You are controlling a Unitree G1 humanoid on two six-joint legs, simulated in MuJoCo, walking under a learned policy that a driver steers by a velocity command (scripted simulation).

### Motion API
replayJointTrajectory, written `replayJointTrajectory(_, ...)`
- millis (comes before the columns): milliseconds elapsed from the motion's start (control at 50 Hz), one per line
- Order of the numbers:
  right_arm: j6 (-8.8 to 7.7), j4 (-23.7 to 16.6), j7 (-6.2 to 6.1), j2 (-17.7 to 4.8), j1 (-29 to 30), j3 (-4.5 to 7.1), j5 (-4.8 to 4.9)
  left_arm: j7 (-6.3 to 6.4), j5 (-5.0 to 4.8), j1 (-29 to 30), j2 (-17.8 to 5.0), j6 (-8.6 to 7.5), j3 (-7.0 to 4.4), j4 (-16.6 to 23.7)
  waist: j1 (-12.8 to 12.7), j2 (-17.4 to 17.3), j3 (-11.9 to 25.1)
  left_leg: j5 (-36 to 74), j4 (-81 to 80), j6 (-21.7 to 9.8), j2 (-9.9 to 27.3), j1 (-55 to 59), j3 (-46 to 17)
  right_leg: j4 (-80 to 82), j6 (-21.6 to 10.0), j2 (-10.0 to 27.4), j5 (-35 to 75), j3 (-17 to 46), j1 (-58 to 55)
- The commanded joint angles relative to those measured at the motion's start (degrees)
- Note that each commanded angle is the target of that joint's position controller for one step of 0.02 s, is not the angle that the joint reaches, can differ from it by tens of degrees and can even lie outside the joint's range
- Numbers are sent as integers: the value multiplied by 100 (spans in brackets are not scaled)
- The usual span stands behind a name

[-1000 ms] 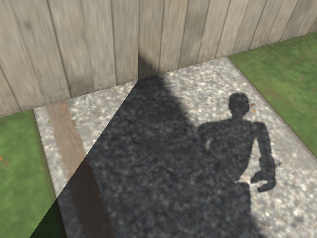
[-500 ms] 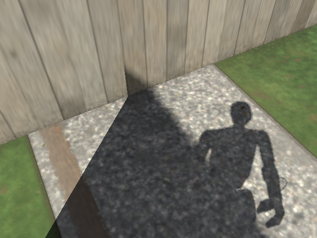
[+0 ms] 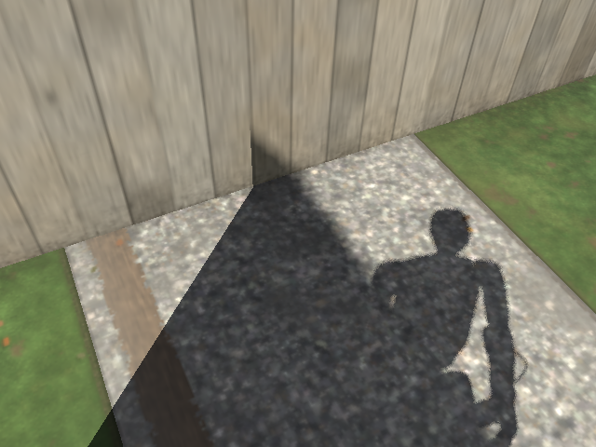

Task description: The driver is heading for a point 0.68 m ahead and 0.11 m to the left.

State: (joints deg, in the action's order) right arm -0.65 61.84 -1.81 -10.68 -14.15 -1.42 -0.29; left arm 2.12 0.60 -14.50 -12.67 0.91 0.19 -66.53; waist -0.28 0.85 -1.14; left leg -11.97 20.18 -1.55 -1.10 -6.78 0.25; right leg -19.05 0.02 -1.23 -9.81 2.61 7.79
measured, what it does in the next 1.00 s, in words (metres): shifts its weight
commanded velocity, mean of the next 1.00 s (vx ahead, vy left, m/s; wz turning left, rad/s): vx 0.06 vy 0.00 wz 0.00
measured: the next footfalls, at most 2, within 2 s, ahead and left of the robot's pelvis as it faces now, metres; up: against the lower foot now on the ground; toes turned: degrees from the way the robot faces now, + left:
left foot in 1.46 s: +0.43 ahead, +0.03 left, +0.00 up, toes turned +4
right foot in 2.00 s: +0.77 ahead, -0.10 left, +0.00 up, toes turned +6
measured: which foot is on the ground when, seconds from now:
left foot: down 0.00-1.00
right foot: down 0.00-1.00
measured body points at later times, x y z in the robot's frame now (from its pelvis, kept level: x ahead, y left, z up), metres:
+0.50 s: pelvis +0.01 +0.00 +0.00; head +0.01 +0.01 +0.45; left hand -0.02 +0.23 -0.17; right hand -0.01 -0.22 -0.16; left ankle -0.01 +0.10 -0.75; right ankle +0.01 -0.12 -0.75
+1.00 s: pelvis +0.05 -0.02 -0.01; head +0.05 -0.04 +0.44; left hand +0.05 +0.21 -0.16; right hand -0.01 -0.25 -0.17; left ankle -0.01 +0.10 -0.75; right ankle +0.04 -0.10 -0.75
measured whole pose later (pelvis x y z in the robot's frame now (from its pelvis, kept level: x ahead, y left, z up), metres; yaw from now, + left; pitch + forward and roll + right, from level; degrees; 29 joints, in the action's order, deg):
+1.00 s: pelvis +0.05 -0.02 -0.01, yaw +0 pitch +0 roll +1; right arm -0.6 64.6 -1.3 -10.5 -24.4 2.3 -0.4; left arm 0.8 1.5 -18.9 -9.5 -3.2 -0.9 -63.0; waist 0.9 -1.7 1.1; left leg -20.7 26.9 -2.7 -0.6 -6.8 -0.9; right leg -29.4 -4.0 -1.2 -19.4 -3.7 12.9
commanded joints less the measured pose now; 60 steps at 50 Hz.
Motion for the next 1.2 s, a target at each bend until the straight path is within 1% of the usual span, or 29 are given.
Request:
replayJointTrajectory(20, -60, -57, -27, -537, -253, 73, 5, 19, -1, -234, -484, -43, -48, 75, 29, -197, -200, 117, -546, -107, 679, -370, -656, 187, -102, 473, 498, 420, 52)
replayJointTrajectory(280, -82, 123, -49, -302, -600, 40, 8, 51, -4, -558, -246, -63, -2, -18, 32, -136, -241, 331, -416, -115, 608, -430, -593, 85, -95, 499, 556, 380, 106)
replayJointTrajectory(300, -57, 146, -34, -331, -605, 56, -6, 62, -20, -637, -185, -66, 4, -49, -16, -234, -292, 336, -391, -110, 607, -423, -586, 136, -83, 517, 501, 401, 115)
replayJointTrajectory(380, -41, 165, -32, -260, -703, 63, -2, 78, -16, -665, -163, -74, -4, -72, 28, -105, -299, 391, -337, -113, 599, -401, -572, 113, -80, 509, 548, 388, 118)
replayJointTrajectory(560, -43, 207, -53, -171, -829, 73, -4, 97, -16, -764, -68, -78, -16, -90, 36, -101, -315, 497, -282, -117, 594, -369, -553, 63, -86, 515, 607, 379, 110)
replayJointTrajectory(580, -42, 184, -63, -286, -764, 111, -2, 96, -40, -660, -142, -90, -35, -76, 68, -153, -358, 539, -275, -106, 558, -385, -547, 26, -140, 525, 691, 399, 154)
replayJointTrajectory(640, -42, 203, -72, -196, -822, 104, -1, 96, -38, -709, -86, -99, -32, -95, 61, -117, -285, 593, -267, -115, 568, -333, -545, -1, -150, 531, 710, 383, 124)
replayJointTrajectory(720, -38, 211, -77, -177, -836, 111, -5, 102, -30, -718, -57, -90, -36, -113, 59, -98, -306, 583, -268, -119, 563, -348, -545, -10, -142, 531, 685, 378, 125)
replayJointTrajectory(740, -33, 221, -74, -167, -864, 110, -11, 99, -21, -748, -13, -86, -25, -126, 67, -121, -199, 84, -352, -132, 528, -313, -555, 13, -153, 472, 293, 339, 97)
replayJointTrajectory(760, -14, 215, -71, -252, -858, 147, -16, 96, -2, -730, -21, -79, -36, -107, 79, -206, -263, -582, -431, -176, 490, -368, -615, -87, -178, 346, -236, 247, 200)
replayJointTrajectory(800, 59, 190, -57, -529, -937, 276, -15, 59, 52, -668, -38, -61, -75, 12, 135, -594, -471, -2465, -640, -463, 605, -514, -1028, -716, -283, -37, -1655, -88, 744)
replayJointTrajectory(820, 90, 200, -44, -602, -1102, 329, -15, 21, 108, -542, -3, -63, -81, 116, 227, -765, -700, -3233, -907, -658, 878, -522, -1460, -1131, -316, -152, -1973, -218, 1239)
replayJointTrajectory(840, 104, 240, -35, -676, -1286, 381, -13, -19, 173, -413, 125, -93, -58, 239, 300, -970, -874, -3693, -1189, -885, 1276, -512, -1965, -1589, -321, -168, -1898, -427, 1554)
replayJointTrajectory(860, 95, 253, -29, -671, -1332, 411, -16, -53, 211, -287, 162, -150, -51, 355, 309, -999, -1036, -3670, -1371, -1063, 1604, -621, -2296, -1982, -332, 16, -1628, -510, 1728)
replayJointTrajectory(880, 65, 235, -12, -653, -1301, 428, -38, -83, 197, -193, 132, -217, -65, 452, 282, -898, -1076, -3392, -1443, -1145, 1731, -680, -2395, -2174, -347, 151, -1550, -487, 1812)
replayJointTrajectory(920, -16, 136, 21, -719, -1078, 478, -72, -146, 142, -273, 101, -348, -99, 534, 138, -732, -963, -2741, -1288, -1132, 1670, -643, -2129, -2016, -394, 239, -1623, -487, 1706)
replayJointTrajectory(940, -48, 76, 32, -723, -879, 491, -37, -167, 112, -462, 139, -404, -110, 515, -17, -705, -917, -2512, -1113, -1054, 1518, -887, -1847, -1585, -434, 198, -1431, -574, 1231)
replayJointTrajectory(960, -68, -6, 45, -689, -607, 493, 18, -170, 72, -863, 210, -449, -121, 398, -258, -628, -851, -2392, -852, -929, 1266, -1365, -1485, -994, -474, 48, -1062, -729, 382)
replayJointTrajectory(980, -87, -88, 58, -625, -416, 489, 26, -151, 46, -1405, 206, -472, -161, 194, -470, -438, -787, -2301, -377, -820, 967, -1883, -1168, -534, -480, -154, -887, -769, -515)
replayJointTrajectory(1000, -143, -219, 77, -408, -225, 428, 0, -105, 83, -1982, -8, -509, -234, 58, -683, 150, -675, -1990, 649, -645, 580, -2545, -678, 35, -547, 372, -1301, 99, -1328)
replayJointTrajectory(1020, -195, -464, 151, -41, -64, 333, -44, -89, 77, -2693, -584, -521, -377, -47, -880, 1546, -378, -1808, 2614, -386, -190, -3425, 388, 1213, -944, 1805, -3043, 2528, -1852)
replayJointTrajectory(1040, -210, -539, 204, -431, -24, 428, -255, -100, 62, -2666, -681, -456, -408, -110, -656, 1147, -672, -1945, 3717, -469, -35, -3780, 122, 1342, -1232, 2277, -3346, 3369, -1387)
replayJointTrajectory(1060, -244, -516, 275, -400, -19, 429, -282, -113, 82, -2073, -466, -463, -352, 102, -336, 496, -949, -1382, 4192, -524, 268, -3837, -96, 1298, -1236, 2142, -3136, 2986, -969)
replayJointTrajectory(1080, -300, -478, 334, -265, -57, 400, -222, -132, 77, -1670, -369, -512, -322, 264, -157, 245, -969, -865, 4242, -494, 413, -3704, -162, 1347, -1148, 1898, -2476, 2449, -722)
replayJointTrajectory(1100, -339, -455, 380, -263, -62, 417, -185, -128, 63, -1463, -293, -566, -292, 358, -37, 162, -886, -478, 4149, -430, 505, -3556, -147, 1429, -1051, 1692, -1797, 1995, -696)
replayJointTrajectory(1120, -329, -437, 413, -324, -40, 443, -201, -114, 52, -1433, -175, -622, -247, 368, 5, 171, -790, -231, 4071, -346, 531, -3483, -62, 1441, -972, 1518, -1092, 1586, -770)
replayJointTrajectory(1140, -293, -420, 430, -323, -38, 453, -209, -105, 42, -1540, -95, -659, -216, 324, 11, 216, -663, -66, 4068, -285, 492, -3441, 51, 1371, -926, 1359, -345, 1217, -894)
replayJointTrajectory(1180, -216, -496, 428, -282, 152, 458, -198, -93, 15, -1877, -51, -699, -177, 193, -6, 329, -539, 88, 4023, -194, 419, -3564, 242, 1148, -892, 1234, 1152, 737, -1125)
replayJointTrajectory(1200, -193, -556, 394, -250, 296, 448, -162, -99, 20, -1984, -8, -716, -148, 173, -11, 328, -510, 133, 3948, -154, 394, -3615, 334, 1049, -874, 1178, 1726, 543, -1152)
